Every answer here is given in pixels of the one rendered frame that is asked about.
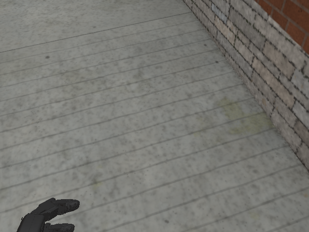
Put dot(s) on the left robot hand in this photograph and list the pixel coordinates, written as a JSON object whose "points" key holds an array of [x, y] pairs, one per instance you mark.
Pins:
{"points": [[49, 209]]}

